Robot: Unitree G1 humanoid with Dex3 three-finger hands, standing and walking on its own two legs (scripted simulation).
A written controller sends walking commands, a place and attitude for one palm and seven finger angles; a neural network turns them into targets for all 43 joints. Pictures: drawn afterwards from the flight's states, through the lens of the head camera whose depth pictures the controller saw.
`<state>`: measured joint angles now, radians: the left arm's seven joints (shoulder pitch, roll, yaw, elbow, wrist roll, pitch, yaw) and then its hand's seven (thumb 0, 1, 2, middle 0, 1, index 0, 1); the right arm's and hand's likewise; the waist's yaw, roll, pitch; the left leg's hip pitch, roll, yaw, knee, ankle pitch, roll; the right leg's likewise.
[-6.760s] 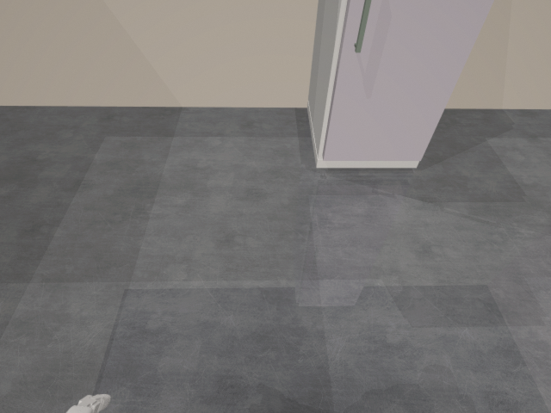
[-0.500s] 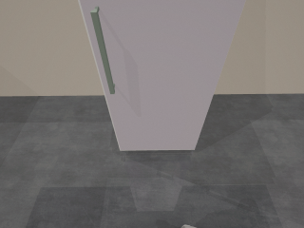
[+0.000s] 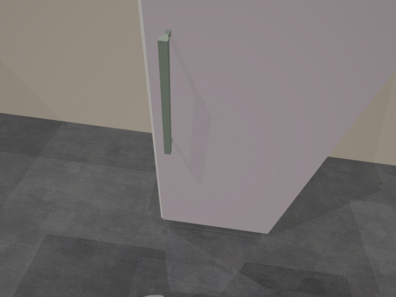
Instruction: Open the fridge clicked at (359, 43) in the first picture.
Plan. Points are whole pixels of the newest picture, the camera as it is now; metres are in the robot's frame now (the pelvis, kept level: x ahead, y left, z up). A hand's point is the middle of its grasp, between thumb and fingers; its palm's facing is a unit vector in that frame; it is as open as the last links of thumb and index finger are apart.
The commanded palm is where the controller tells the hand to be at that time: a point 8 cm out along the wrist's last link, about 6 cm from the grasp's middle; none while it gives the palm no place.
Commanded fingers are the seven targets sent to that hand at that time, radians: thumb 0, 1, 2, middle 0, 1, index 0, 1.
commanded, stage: come to a stop and stand still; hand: left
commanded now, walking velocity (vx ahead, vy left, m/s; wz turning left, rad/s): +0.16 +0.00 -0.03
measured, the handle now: (167, 102) +0.52 +0.14 +0.09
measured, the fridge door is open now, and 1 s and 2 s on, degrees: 0 0 0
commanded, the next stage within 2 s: look again from close up in 1.68 s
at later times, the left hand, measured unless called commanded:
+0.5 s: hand out of the picture +0.13 +0.17 -0.16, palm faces -0.01 -0.96 -0.27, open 7.3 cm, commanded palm none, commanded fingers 0.00 0.90 0.90 -0.20 -0.30 -0.20 -0.30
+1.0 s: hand out of the picture +0.02 +0.18 -0.17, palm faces +0.03 -0.98 -0.18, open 7.4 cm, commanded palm none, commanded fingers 0.00 0.90 0.90 -0.20 -0.30 -0.20 -0.30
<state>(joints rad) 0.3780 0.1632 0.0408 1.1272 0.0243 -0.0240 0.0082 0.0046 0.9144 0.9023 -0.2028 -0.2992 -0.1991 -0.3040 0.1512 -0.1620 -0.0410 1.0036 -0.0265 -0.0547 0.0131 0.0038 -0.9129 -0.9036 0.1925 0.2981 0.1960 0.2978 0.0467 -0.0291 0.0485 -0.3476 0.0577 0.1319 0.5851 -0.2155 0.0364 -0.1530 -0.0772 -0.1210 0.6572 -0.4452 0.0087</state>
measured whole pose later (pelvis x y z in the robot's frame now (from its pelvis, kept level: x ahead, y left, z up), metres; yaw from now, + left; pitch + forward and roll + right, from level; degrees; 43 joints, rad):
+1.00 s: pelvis +0.03 +0.00 +0.01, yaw -1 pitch -3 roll +1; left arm 0.29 0.18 0.02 1.13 0.02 0.02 0.01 0.01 0.91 0.90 -0.20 -0.30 -0.20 -0.30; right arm 0.31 -0.11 -0.01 1.12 -0.01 0.00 -0.03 0.01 -0.91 -0.90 0.20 0.30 0.20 0.30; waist 0.02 -0.04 0.03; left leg -0.08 0.00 0.04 0.41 -0.28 0.00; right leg -0.24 -0.06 -0.05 0.44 -0.15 0.02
